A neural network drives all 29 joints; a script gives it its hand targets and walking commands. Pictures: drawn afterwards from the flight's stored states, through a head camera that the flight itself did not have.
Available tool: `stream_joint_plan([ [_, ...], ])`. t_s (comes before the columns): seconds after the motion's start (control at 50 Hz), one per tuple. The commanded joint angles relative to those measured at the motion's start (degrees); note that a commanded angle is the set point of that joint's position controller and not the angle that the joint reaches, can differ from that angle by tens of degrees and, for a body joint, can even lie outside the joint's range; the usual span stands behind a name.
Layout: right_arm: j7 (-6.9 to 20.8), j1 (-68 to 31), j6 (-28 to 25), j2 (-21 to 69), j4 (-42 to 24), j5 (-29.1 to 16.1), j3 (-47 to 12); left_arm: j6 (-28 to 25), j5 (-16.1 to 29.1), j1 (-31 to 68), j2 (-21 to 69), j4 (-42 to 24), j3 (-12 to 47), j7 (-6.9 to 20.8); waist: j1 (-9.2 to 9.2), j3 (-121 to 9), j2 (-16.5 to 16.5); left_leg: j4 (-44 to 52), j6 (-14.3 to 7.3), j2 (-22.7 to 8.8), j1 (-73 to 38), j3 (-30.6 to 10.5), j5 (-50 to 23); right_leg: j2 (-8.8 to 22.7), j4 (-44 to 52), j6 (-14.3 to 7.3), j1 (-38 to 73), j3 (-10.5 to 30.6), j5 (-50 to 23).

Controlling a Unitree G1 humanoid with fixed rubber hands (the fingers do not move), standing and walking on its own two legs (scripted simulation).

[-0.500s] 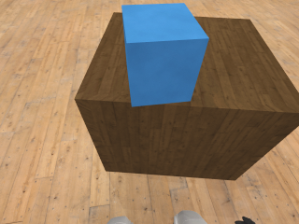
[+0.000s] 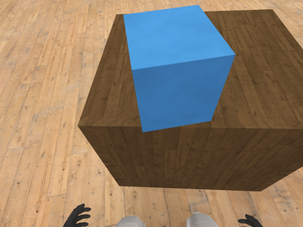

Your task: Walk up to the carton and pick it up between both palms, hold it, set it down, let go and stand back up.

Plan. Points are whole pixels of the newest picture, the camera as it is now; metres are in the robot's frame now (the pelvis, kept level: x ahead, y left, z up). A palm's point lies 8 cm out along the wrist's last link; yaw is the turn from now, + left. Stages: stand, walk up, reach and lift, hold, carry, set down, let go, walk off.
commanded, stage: walk up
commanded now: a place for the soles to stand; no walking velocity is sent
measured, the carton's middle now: (169, 70) +0.52 -0.02 +0.10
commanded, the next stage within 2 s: none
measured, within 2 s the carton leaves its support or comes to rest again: neither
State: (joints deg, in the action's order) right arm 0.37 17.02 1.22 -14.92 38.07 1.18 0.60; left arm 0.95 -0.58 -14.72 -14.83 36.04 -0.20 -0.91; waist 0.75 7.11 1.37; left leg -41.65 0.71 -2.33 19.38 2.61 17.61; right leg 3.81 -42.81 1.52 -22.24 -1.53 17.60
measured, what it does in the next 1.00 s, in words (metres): shifts its weight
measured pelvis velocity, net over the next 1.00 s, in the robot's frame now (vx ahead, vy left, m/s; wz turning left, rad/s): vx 0.05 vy -0.02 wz -0.02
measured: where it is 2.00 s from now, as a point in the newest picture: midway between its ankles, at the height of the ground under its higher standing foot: outside the picture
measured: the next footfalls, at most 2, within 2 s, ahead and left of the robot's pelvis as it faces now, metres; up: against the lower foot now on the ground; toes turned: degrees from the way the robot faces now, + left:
left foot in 1.70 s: +0.14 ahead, +0.09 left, +0.00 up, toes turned +2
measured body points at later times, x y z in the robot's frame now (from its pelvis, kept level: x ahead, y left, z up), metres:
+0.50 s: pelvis +0.03 +0.01 +0.02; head +0.05 +0.03 +0.47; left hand +0.13 +0.27 -0.10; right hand +0.17 -0.24 -0.08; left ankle +0.03 +0.12 -0.71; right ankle +0.06 -0.14 -0.71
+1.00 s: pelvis +0.05 -0.02 +0.02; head +0.06 -0.03 +0.47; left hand +0.13 +0.24 -0.10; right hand +0.10 -0.29 -0.10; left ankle +0.03 +0.12 -0.71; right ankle +0.06 -0.14 -0.71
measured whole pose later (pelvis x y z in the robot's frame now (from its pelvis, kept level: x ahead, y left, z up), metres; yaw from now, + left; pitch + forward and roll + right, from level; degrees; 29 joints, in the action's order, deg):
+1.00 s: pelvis +0.05 -0.02 +0.02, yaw -1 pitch -1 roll +0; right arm 0.5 22.3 0.7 -15.4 40.8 1.3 1.8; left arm -0.1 -1.0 -19.8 -14.9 43.0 -1.0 1.8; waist 0.0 1.2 0.2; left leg -34.2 1.0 -3.9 12.6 2.1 20.6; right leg 0.4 -34.7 -0.3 -15.6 -0.6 18.2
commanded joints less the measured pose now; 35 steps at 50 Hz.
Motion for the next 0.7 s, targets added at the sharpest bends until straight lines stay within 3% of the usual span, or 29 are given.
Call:
stream_joint_plan([
  [0.0, -0.68, -2.14, -1.39, -14.78, -5.85, -1.6, 4.36, 0.22, 1.42, -0.93, -6.27, -4.22, -2.09, 0.09, -0.4, -7.21, 3.54, 22.37, -12.12, -16.97, 7.0, -22.18, 1.93, -1.26, -1.93, -2.12, 6.21, 2.02, 9.77],
  [0.04, -0.57, -5.04, -1.5, -10.97, -6.18, -1.92, 2.62, -0.35, 1.19, -0.53, -7.35, -3.31, -2.11, 0.45, 0.79, -3.82, 1.25, 18.75, -7.66, -10.55, 5.19, -13.07, -5.27, -0.53, 6.37, -2.2, 6.41, 2.87, -1.6],
  [0.06, -0.49, -4.52, -1.52, -10.96, -6.2, -1.79, 2.3, -1.03, 0.79, -0.64, -7.6, -2.82, -2.02, 0.58, 0.49, -5.38, 2.52, 16.79, -5.55, -8.48, 3.36, -9.89, -8.97, 0.73, 8.94, -2.56, 7.62, 3.7, -7.65],
  [0.1, -0.03, -2.11, -1.52, -10.13, -5.35, -2.13, 1.91, -1.78, 0.21, -0.64, -8.74, -2.02, -2.24, 0.71, -0.64, -8.95, 4.12, 15.92, -4.08, -6.67, -0.82, -7.61, -9.23, 1.72, 9.88, -3.1, 8.14, 5.18, -10.86],
  [0.22, 0.04, -3.55, -1.71, -10.08, -6.07, -2.0, 1.92, -1.51, 0.37, -0.43, -8.68, -0.59, -2.03, 0.71, -0.55, -9.26, 3.3, 16.49, -4.34, -7.06, -4.31, -7.45, -14.44, 1.54, 11.25, -2.35, 8.21, 3.72, -10.8],
  [0.48, 0.43, -4.33, -1.64, -9.77, -5.92, -1.86, 1.96, -1.95, 0.61, 0.52, -9.22, 0.57, -1.98, 1.15, -0.69, -9.27, -0.31, 16.36, -3.91, -4.61, -4.89, -5.31, -10.5, 3.07, 14.48, -3.12, 9.21, 4.72, -13.07],
  [0.68, 0.35, -2.25, -1.69, -9.44, -3.92, -1.7, 2.03, -1.85, 0.74, 0.78, -9.28, 0.9, -2.09, 1.28, -0.76, -8.39, -2.54, 17.22, -3.33, -3.98, -4.62, -5.09, -6.31, 3.07, 16.0, -3.55, 8.62, 5.31, -10.34],
])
